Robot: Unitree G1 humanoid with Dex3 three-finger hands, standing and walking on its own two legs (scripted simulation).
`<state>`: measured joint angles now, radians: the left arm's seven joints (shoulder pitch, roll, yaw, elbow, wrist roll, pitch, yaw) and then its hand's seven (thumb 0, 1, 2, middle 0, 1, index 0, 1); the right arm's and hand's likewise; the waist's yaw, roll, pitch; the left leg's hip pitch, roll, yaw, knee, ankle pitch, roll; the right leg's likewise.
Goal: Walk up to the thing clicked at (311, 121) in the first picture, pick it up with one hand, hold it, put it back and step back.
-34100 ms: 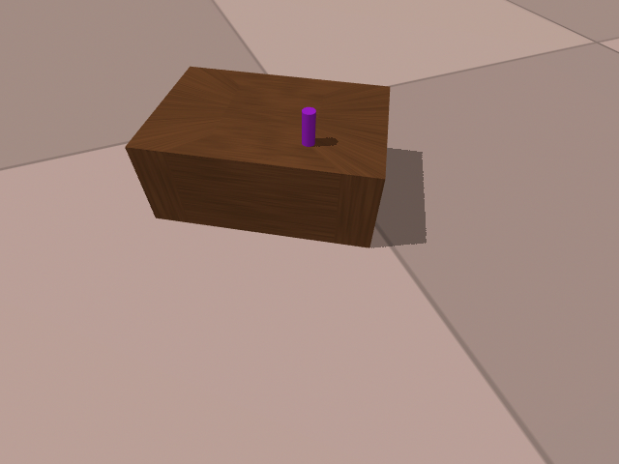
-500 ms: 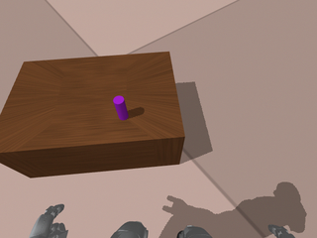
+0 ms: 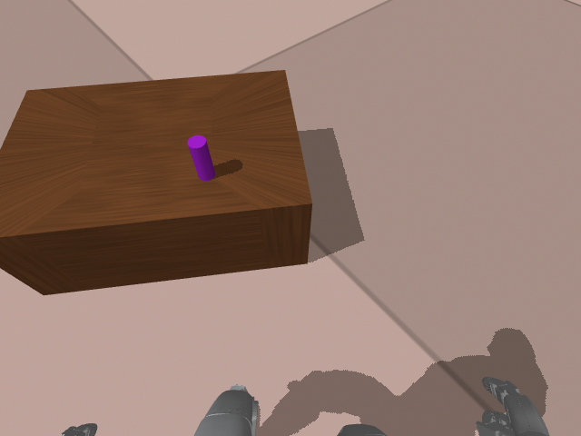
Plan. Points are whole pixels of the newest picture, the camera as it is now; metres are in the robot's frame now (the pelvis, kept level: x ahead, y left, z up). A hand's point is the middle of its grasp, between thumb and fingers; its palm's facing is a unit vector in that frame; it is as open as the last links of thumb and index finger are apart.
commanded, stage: step back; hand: left
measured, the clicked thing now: (202, 159) +0.81 +0.29 -0.29
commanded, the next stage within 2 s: stand in 1.86 s
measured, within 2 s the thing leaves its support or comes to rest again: neither
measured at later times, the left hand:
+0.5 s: hand out of the picture -0.06 +0.27 -0.13, palm faces +0.07 -0.92 -0.39, open 7.3 cm
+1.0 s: hand out of the picture -0.25 +0.26 -0.12, palm faces +0.13 -0.88 -0.46, open 7.4 cm
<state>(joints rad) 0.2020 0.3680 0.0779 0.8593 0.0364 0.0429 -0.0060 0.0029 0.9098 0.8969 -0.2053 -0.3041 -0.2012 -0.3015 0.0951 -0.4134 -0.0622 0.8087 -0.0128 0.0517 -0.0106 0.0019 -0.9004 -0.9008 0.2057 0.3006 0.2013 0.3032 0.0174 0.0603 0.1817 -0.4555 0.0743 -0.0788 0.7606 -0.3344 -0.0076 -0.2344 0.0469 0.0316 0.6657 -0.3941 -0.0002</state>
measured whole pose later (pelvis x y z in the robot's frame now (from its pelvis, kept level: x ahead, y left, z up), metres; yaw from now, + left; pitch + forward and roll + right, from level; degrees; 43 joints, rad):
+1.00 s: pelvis -0.30 -0.04 +0.01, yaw +8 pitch -2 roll +2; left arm 0.19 0.40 0.07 0.88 0.05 0.00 0.00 0.00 0.90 0.90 -0.21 -0.30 -0.21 -0.30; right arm 0.23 -0.41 -0.07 0.97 -0.03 0.05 0.02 0.00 -0.90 -0.90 0.20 0.30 0.20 0.30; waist 0.03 0.02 0.09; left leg -0.22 -0.01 -0.04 0.63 -0.43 0.00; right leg -0.34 -0.08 -0.06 0.70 -0.32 -0.01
